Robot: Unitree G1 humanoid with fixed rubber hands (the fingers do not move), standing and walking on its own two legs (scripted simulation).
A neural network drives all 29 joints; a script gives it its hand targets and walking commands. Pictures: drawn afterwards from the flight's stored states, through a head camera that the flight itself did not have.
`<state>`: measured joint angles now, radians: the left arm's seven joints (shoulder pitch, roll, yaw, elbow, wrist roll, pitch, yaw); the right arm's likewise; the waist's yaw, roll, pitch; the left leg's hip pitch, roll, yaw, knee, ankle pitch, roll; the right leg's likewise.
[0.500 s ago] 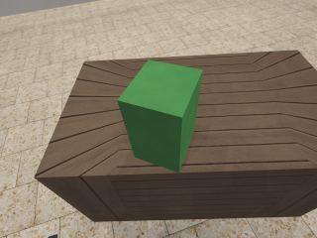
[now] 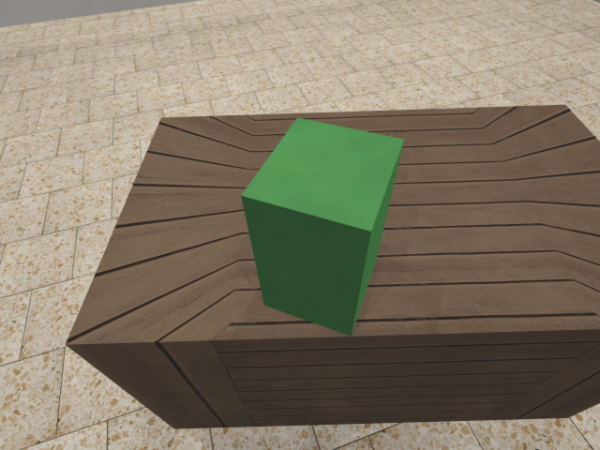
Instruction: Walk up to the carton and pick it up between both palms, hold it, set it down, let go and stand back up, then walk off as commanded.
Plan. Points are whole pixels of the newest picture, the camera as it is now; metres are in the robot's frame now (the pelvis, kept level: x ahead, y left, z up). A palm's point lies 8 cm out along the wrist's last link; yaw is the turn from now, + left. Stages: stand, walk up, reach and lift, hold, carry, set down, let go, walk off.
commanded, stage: walk up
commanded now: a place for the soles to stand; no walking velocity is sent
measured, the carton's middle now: (325, 232) +0.45 -0.02 +0.02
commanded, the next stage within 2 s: none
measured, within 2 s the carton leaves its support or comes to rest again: neither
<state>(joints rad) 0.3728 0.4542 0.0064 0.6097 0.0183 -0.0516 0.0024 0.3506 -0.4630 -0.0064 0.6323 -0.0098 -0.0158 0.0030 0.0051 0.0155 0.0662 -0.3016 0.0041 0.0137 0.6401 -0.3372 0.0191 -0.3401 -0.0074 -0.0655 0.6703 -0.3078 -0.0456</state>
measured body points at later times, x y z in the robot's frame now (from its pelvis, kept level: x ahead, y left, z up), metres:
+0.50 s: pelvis -0.02 +0.01 +0.00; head +0.00 +0.01 +0.45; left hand +0.08 +0.33 -0.08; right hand +0.10 -0.31 -0.08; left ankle +0.02 +0.12 -0.72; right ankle +0.02 -0.10 -0.72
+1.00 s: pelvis +0.02 +0.01 +0.00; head +0.06 +0.02 +0.45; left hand +0.13 +0.33 -0.08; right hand +0.13 -0.30 -0.08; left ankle +0.02 +0.12 -0.72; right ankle +0.02 -0.10 -0.72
